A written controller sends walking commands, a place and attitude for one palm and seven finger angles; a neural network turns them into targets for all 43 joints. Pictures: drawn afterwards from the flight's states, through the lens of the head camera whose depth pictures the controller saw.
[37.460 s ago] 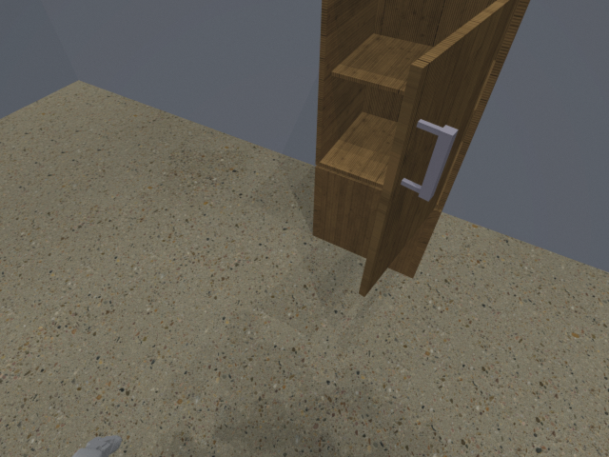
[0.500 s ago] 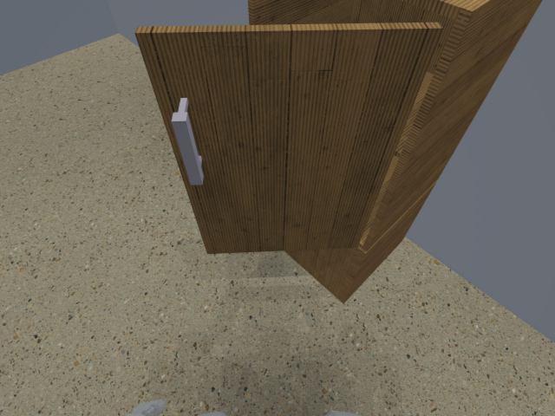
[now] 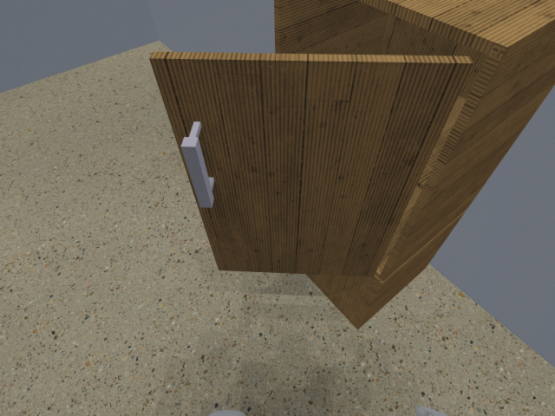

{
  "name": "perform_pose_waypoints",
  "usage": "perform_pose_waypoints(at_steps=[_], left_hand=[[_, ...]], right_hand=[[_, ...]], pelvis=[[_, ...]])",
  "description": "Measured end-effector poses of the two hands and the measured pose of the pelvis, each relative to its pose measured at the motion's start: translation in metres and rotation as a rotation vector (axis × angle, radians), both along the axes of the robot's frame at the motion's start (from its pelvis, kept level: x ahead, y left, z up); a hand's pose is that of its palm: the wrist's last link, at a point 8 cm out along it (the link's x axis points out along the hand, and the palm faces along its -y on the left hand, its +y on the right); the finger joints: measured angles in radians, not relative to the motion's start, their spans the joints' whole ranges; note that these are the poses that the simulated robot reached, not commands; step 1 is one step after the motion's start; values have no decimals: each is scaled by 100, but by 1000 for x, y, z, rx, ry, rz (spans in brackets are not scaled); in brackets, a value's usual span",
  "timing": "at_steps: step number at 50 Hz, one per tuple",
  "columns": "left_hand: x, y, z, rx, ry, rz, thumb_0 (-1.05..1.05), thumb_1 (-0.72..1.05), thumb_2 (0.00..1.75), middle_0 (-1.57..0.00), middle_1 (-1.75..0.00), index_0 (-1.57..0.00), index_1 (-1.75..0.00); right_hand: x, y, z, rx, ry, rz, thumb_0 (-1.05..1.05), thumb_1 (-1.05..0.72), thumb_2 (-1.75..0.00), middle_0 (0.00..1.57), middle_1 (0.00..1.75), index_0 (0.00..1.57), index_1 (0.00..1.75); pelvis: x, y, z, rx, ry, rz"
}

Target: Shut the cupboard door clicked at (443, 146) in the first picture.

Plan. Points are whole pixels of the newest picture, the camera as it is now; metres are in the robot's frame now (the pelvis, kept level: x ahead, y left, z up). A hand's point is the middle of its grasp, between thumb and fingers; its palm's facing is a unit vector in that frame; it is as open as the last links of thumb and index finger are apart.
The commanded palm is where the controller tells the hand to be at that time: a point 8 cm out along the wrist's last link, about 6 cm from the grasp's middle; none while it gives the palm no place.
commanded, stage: come to a stop and stand still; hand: left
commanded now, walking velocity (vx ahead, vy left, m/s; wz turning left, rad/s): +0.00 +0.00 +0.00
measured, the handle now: (201, 166) +0.46 +0.17 +0.08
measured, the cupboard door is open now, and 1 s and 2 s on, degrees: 49 49 49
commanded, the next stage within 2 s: look again from close up in 0.66 s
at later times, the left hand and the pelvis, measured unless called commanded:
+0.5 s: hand out of the picture -0.01 +0.21 -0.17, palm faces +0.03 -0.99 -0.17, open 7.3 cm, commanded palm none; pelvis -0.03 +0.03 +0.01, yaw -1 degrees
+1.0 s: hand out of the picture -0.05 +0.21 -0.17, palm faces +0.02 -0.98 -0.21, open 7.4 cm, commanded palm none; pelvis -0.03 +0.04 +0.00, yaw -1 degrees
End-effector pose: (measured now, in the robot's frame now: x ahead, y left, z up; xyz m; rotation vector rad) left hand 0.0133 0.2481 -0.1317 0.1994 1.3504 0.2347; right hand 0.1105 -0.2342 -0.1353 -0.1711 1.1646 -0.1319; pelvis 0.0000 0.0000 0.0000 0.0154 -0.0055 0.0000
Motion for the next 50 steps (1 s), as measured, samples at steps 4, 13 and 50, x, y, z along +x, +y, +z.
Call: perform_pose_waypoints(at_steps=[4, 13, 50], left_hand=[[-8, -2, 3, -8, 10, -7, 0, 91, 90, -20, -30, -20, -30], [-10, 2, -11, -79, -20, -3, 0, 91, 90, -20, -30, -20, -30], [-71, 8, -4, -71, 60, -13, 0, 91, 90, -20, -30, -20, -30]], right_hand=[[-18, -4, 2, -6, 39, -14, 0, -91, -90, 20, 30, 20, 30], [-88, 16, 4, -30, 154, -24, 0, -91, -90, 19, 30, 20, 30], [-147, 60, -16, 63, 160, -48, 2, -93, -90, 20, 30, 20, 30]], pelvis=[[-5, 1, 5, 4, 5, -2], [-20, 17, 5, -19, -16, 0], [-33, 39, 2, -6, -26, -11]])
